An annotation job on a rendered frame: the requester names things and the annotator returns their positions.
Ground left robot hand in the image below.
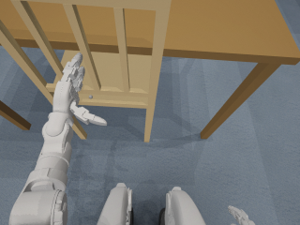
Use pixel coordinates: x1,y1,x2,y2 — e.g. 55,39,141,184
52,52,108,126

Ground table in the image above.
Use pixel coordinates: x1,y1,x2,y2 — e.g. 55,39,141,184
0,0,300,140

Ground right robot thigh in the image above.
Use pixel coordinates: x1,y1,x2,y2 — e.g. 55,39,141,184
165,190,206,225

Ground chair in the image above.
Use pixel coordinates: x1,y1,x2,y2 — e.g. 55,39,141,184
0,0,172,143

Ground left robot forearm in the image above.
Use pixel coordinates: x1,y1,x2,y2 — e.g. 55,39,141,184
8,112,74,225

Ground left robot upper arm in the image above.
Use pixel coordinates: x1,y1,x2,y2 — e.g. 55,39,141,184
11,189,68,225

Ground right robot hand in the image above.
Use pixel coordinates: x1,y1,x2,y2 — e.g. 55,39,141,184
228,205,256,225

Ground right robot shin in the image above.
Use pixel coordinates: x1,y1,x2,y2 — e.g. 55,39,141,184
164,187,182,225

